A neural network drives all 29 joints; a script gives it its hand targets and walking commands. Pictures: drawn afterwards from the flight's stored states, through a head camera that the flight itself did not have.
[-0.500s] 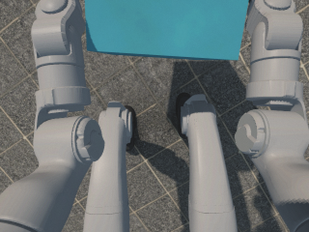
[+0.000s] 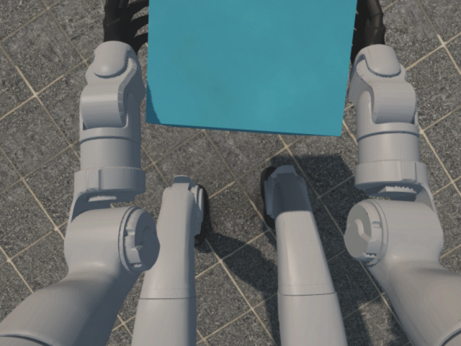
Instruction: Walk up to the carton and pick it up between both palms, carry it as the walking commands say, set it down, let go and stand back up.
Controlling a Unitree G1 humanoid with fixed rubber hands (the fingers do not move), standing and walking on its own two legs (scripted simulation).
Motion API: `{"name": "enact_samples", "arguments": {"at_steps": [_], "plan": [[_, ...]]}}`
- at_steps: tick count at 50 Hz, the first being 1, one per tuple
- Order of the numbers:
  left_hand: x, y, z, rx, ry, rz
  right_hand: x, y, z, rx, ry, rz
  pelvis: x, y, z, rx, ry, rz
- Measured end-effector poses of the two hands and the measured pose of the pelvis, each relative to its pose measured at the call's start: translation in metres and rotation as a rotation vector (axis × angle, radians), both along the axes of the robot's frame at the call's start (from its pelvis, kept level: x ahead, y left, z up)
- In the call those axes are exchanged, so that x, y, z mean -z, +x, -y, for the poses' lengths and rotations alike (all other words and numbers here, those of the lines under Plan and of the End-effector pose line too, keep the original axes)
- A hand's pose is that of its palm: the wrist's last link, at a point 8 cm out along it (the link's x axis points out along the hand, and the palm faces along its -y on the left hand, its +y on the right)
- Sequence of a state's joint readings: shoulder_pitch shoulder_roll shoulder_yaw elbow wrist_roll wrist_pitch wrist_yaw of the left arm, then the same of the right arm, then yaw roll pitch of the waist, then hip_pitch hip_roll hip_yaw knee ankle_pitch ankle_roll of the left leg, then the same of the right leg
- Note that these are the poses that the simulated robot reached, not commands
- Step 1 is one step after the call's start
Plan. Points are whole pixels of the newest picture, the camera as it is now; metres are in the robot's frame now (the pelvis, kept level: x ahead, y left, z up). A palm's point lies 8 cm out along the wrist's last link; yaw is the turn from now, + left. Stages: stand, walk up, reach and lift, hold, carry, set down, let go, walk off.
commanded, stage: reach and lift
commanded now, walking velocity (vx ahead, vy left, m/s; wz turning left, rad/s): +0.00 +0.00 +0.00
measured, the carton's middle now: (242, 46) +0.53 -0.03 -0.15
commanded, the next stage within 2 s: none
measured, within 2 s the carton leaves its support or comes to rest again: neither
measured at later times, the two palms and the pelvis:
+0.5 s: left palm (54, 12) +0.49 +0.15 +0.06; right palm (420, 13) +0.47 -0.19 +0.04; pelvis +0.07 +0.00 +0.08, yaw +0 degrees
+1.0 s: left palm (16, 13) +0.46 +0.14 +0.11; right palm out of the picture +0.45 -0.19 +0.09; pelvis +0.11 +0.00 +0.14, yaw +0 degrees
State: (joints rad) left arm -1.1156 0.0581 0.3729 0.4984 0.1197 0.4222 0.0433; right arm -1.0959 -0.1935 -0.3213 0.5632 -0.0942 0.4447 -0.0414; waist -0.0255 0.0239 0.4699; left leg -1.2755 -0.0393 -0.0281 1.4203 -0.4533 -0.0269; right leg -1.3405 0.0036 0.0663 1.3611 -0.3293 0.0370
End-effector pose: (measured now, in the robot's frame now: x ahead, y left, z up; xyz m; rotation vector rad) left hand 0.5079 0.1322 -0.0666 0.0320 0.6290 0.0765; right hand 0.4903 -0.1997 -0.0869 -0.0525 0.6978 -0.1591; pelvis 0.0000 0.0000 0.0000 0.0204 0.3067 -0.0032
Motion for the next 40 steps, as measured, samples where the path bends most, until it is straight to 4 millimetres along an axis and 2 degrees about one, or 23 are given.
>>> {"name": "enact_samples", "arguments": {"at_steps": [7,15,20,24,29,35,40], "plan": [[-0.027,-0.011,-0.003,-0.001,0.004,-0.019,-0.03,-0.007,-0.002,-0.007,-0.005,-0.019,-0.015,0.012,0.0,0.001,0.0,-0.045],[-0.075,-0.026,-0.008,-0.025,-0.018,-0.06,-0.078,-0.021,-0.007,0.007,0.029,-0.055,-0.038,0.044,0.002,-0.004,-0.007,-0.154],[-0.105,-0.026,-0.011,-0.033,-0.039,-0.064,-0.109,-0.021,-0.01,0.018,0.037,-0.055,-0.059,0.059,0.002,-0.005,-0.013,-0.134],[-0.121,-0.022,-0.013,-0.028,-0.037,-0.062,-0.127,-0.017,-0.012,0.017,0.038,-0.052,-0.075,0.071,0.002,-0.006,-0.016,-0.126],[-0.129,-0.025,-0.014,-0.022,-0.026,-0.078,-0.136,-0.018,-0.012,0.006,0.027,-0.068,-0.094,0.087,0.001,-0.009,-0.016,-0.131],[-0.13,-0.037,-0.008,-0.018,-0.026,-0.09,-0.138,-0.031,-0.006,0.013,0.028,-0.08,-0.112,0.103,0.001,-0.009,-0.014,-0.143],[-0.136,-0.045,-0.003,-0.024,-0.036,-0.08,-0.145,-0.039,-0.002,0.017,0.03,-0.068,-0.121,0.11,0.002,-0.008,-0.012,-0.135]]}}
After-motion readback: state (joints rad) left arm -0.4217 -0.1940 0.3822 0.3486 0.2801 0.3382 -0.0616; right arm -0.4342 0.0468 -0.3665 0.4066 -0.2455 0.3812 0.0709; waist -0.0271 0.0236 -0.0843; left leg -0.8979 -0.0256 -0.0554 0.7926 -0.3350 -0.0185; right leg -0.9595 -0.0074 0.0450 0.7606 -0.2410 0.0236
